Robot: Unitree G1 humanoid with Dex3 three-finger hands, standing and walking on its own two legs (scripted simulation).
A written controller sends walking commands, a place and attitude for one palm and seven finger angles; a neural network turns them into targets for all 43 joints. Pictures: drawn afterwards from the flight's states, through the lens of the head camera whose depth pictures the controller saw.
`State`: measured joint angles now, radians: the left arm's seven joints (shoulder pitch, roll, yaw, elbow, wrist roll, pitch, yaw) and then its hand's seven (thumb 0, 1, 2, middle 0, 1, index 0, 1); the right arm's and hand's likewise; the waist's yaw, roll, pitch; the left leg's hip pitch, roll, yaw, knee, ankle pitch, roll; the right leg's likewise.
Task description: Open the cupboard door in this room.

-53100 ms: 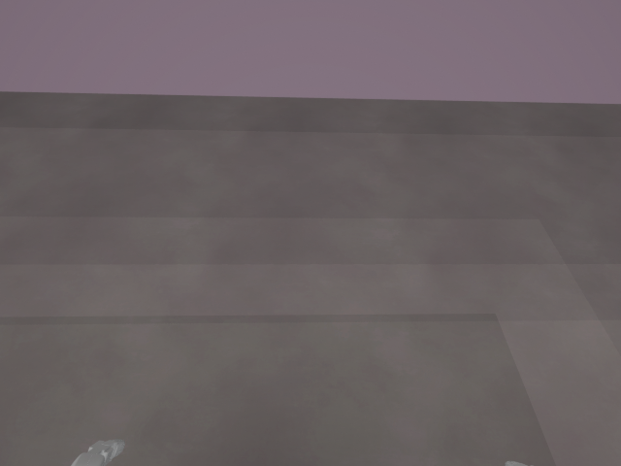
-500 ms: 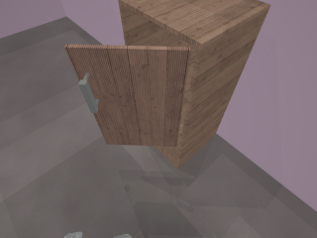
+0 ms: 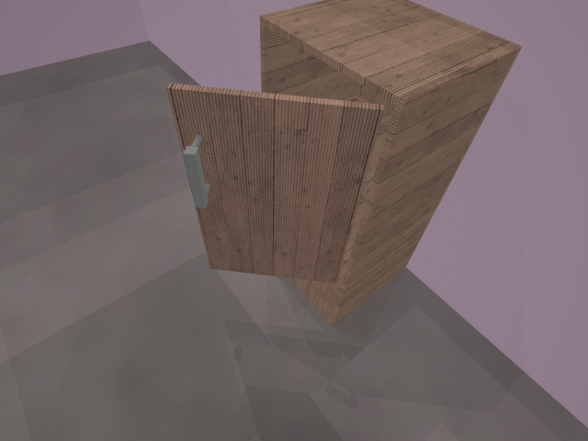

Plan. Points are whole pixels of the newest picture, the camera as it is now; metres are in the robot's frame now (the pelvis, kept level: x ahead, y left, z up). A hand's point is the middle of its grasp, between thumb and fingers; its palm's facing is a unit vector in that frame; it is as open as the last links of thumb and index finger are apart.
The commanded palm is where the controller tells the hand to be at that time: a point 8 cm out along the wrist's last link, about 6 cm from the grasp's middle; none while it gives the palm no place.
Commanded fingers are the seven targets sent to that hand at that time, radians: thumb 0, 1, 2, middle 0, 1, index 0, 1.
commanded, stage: come to a stop and stand still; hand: left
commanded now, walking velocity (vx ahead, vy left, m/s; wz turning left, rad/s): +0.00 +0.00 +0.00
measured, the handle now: (199, 172) +0.61 +0.24 -0.03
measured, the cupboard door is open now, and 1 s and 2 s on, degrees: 46 46 46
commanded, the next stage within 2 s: look again from close up in 0.94 s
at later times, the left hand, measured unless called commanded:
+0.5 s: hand out of the picture -0.03 +0.21 -0.17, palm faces +0.00 -0.98 -0.21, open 7.4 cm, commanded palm none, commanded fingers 0.00 0.90 0.90 -0.20 -0.30 -0.20 -0.30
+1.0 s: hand out of the picture -0.09 +0.16 -0.17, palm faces +0.04 -0.99 -0.16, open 7.4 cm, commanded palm none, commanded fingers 0.00 0.90 0.90 -0.20 -0.30 -0.20 -0.30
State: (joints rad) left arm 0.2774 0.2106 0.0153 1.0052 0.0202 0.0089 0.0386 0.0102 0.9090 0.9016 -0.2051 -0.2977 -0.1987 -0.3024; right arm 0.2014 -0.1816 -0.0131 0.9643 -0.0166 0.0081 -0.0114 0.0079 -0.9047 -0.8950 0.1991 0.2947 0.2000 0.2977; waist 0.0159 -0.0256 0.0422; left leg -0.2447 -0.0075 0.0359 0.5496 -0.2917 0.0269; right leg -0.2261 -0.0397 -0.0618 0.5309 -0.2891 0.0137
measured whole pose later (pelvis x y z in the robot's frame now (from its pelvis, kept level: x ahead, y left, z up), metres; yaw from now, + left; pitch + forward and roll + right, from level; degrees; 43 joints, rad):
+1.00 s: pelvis -0.06 +0.01 +0.00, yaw -1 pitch -2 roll +0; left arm 0.39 0.12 0.02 1.07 0.03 0.00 0.04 0.01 0.91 0.90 -0.20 -0.30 -0.20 -0.30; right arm 0.33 -0.13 -0.02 1.09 -0.01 0.02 -0.01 0.01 -0.91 -0.90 0.20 0.29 0.20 0.30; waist -0.01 0.00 0.00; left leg -0.29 -0.01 0.05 0.49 -0.18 0.04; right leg -0.28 -0.03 -0.04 0.47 -0.17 0.02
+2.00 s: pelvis +0.01 +0.03 +0.00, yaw -2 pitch +0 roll -1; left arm 0.42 0.12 0.05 1.08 0.03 0.01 0.03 0.01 0.91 0.90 -0.20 -0.30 -0.20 -0.30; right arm 0.37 -0.14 -0.02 1.09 -0.02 0.00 -0.01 0.01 -0.91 -0.90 0.20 0.29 0.20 0.30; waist 0.01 -0.03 -0.01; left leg -0.23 -0.03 0.09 0.57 -0.33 0.07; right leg -0.23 -0.06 -0.01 0.55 -0.33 0.01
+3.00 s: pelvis +0.04 +0.12 -0.01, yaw -2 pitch -3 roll +1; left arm 0.32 0.21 0.03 0.95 0.03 0.04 0.03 0.01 0.91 0.90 -0.20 -0.30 -0.20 -0.30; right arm 0.21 -0.17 0.00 0.88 -0.02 0.03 0.00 0.01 -0.90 -0.90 0.20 0.29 0.20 0.30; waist 0.03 0.01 0.01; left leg -0.28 -0.05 0.10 0.58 -0.26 0.08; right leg -0.29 -0.01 0.01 0.61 -0.29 -0.01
